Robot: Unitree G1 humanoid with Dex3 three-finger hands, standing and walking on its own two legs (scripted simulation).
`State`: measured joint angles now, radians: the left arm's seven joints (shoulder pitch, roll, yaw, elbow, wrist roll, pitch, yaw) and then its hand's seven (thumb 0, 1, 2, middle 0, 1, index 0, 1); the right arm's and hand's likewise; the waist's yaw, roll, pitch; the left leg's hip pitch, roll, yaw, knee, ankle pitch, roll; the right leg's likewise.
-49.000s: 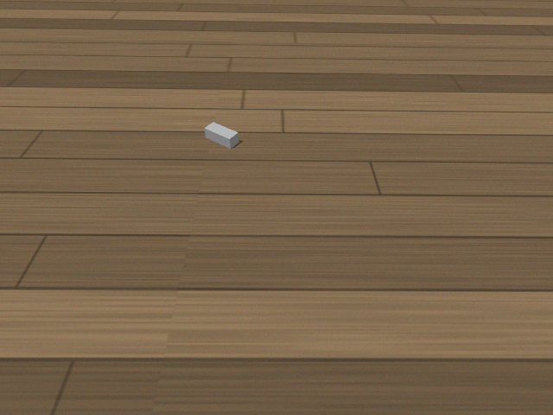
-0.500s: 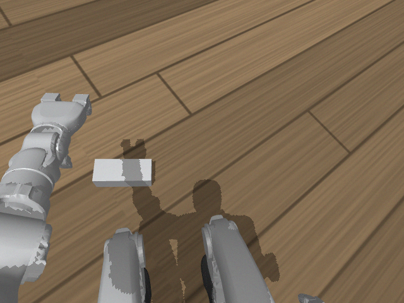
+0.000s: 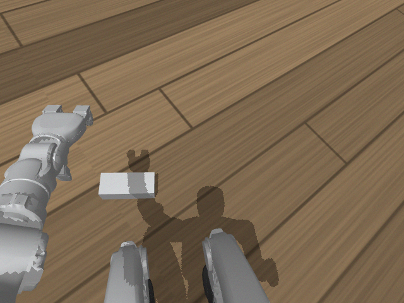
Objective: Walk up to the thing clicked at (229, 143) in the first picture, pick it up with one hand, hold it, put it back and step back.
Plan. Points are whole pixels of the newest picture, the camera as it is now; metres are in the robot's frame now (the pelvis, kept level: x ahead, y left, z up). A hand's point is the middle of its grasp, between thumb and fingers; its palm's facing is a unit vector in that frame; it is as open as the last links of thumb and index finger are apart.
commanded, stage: go down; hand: left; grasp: from above
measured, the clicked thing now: (128, 185) +0.54 +0.15 -0.53
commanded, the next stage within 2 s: approach in 1.68 s
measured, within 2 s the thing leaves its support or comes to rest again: neither
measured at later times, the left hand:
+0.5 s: hand (61, 143) +0.47 +0.22 -0.05, palm faces -0.43 +0.04 -0.90, open 14.1 cm
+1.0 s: hand (60, 137) +0.48 +0.22 -0.03, palm faces -0.43 +0.04 -0.90, open 14.3 cm
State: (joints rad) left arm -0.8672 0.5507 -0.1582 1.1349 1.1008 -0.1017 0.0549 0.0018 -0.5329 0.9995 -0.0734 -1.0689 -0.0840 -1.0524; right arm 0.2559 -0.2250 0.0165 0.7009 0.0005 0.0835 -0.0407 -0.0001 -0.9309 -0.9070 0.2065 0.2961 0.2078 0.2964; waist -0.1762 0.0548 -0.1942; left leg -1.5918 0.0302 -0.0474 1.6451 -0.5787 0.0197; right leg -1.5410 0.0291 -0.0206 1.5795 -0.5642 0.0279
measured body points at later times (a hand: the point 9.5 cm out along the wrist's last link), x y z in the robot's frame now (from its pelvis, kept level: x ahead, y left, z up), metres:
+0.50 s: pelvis +0.02 +0.00 +0.03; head +0.17 +0.03 +0.45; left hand +0.49 +0.22 +0.00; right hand +0.06 -0.27 -0.09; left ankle +0.08 +0.11 -0.53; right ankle +0.08 -0.14 -0.53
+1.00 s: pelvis +0.02 +0.00 +0.05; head +0.18 +0.03 +0.47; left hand +0.50 +0.21 +0.02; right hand +0.05 -0.27 -0.07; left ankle +0.08 +0.11 -0.53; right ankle +0.08 -0.14 -0.53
